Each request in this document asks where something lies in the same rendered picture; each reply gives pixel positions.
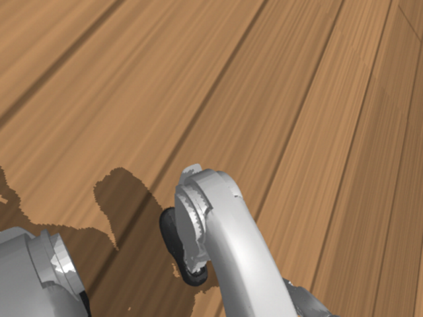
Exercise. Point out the right robot foot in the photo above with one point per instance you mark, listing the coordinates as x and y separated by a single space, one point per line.
167 224

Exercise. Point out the right robot hand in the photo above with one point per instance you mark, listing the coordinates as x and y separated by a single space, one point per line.
306 305

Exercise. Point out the left robot foot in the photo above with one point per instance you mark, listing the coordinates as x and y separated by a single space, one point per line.
85 300

